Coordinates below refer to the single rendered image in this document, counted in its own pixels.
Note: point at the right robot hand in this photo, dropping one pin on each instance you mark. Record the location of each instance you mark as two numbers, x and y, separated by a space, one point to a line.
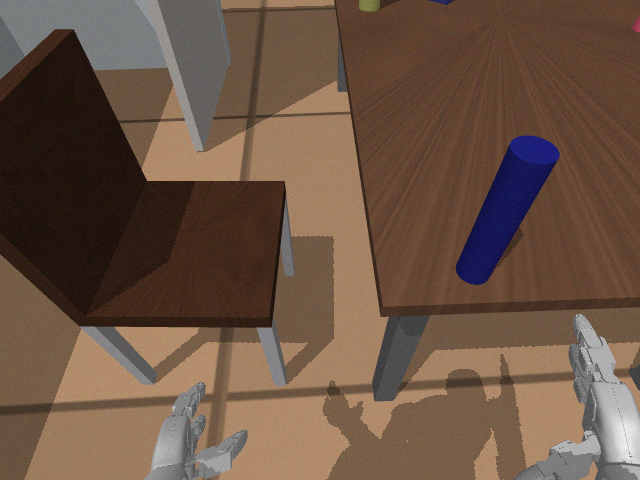
611 420

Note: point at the chair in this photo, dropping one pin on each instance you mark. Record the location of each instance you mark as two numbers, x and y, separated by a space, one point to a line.
80 221

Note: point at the left robot hand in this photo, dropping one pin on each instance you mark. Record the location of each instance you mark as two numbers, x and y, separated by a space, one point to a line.
177 440

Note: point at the table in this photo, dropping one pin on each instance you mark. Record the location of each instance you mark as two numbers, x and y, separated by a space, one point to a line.
437 93

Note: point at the right robot arm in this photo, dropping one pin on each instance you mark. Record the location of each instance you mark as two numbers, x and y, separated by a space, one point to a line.
618 471

